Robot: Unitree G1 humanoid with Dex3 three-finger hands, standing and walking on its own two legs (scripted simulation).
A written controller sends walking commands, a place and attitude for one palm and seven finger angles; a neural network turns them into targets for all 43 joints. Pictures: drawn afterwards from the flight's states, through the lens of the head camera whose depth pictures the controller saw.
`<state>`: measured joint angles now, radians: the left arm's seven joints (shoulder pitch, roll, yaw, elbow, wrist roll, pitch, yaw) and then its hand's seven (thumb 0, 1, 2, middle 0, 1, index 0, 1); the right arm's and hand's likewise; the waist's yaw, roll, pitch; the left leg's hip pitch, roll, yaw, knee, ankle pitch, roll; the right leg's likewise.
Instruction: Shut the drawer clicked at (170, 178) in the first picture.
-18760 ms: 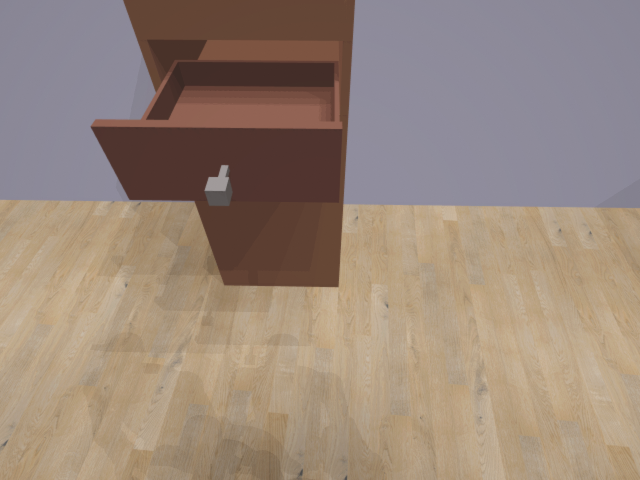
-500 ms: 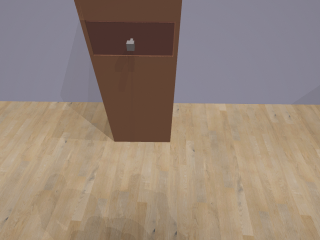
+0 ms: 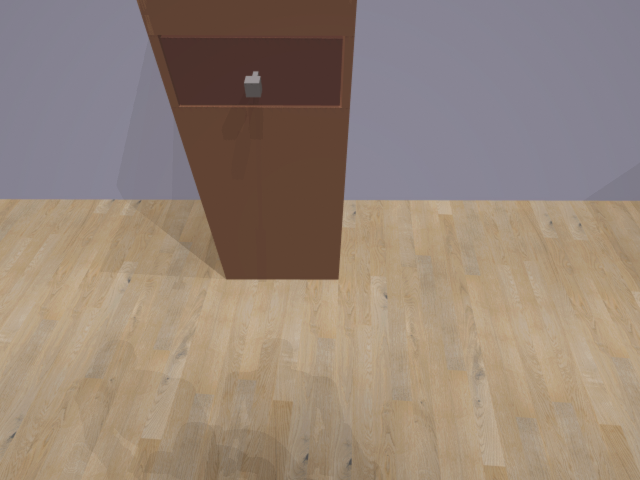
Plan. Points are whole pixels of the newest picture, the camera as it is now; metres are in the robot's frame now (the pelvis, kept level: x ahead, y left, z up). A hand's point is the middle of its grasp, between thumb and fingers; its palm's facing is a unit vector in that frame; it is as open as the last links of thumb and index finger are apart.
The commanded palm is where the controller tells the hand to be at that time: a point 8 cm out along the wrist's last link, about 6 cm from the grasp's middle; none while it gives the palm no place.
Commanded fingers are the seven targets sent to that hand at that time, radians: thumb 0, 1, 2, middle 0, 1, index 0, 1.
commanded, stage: look to check the result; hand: left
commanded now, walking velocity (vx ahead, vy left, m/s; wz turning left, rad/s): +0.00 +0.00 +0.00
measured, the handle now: (254, 82) +0.88 +0.19 +0.05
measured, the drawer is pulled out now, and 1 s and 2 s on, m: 0.00 0.00 0.00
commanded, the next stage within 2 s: stand and wait in 0.26 s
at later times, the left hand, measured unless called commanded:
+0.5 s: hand out of the picture +0.04 +0.18 -0.17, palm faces +0.01 -0.97 -0.25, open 7.4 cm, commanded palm none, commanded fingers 0.00 0.90 0.90 -0.20 -0.30 -0.20 -0.30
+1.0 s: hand out of the picture +0.08 +0.19 -0.16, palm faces -0.01 -0.95 -0.31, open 7.4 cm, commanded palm none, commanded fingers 0.00 0.90 0.90 -0.20 -0.30 -0.20 -0.30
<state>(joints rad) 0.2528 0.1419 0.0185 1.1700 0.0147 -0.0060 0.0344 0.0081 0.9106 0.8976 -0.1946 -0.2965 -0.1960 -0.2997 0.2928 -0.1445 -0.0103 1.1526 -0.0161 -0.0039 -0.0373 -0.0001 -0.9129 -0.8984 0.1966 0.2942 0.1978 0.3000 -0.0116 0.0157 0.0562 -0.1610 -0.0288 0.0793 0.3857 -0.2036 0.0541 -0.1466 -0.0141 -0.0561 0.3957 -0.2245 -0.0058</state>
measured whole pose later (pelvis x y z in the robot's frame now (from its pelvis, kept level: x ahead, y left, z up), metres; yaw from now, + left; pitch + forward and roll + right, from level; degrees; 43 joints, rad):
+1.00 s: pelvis +0.01 -0.04 +0.00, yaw +0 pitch -1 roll +0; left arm 0.12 0.27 0.02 1.15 0.01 -0.02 0.01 0.01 0.91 0.90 -0.20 -0.30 -0.20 -0.30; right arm 0.14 -0.29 -0.01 1.14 -0.02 0.00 -0.02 0.00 -0.91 -0.90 0.20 0.29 0.20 0.30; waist -0.01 0.02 0.05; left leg -0.10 0.02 0.06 0.31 -0.18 0.00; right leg -0.08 0.04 -0.07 0.30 -0.20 -0.06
